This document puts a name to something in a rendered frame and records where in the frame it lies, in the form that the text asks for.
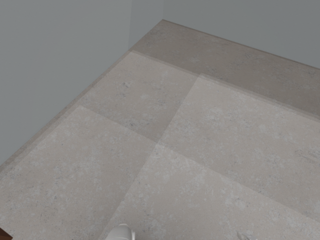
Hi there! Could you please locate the cupboard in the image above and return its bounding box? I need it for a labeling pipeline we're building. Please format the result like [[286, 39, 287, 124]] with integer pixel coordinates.
[[0, 228, 13, 240]]

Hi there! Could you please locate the robot left thigh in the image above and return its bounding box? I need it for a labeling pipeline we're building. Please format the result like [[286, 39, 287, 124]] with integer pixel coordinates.
[[105, 226, 135, 240]]

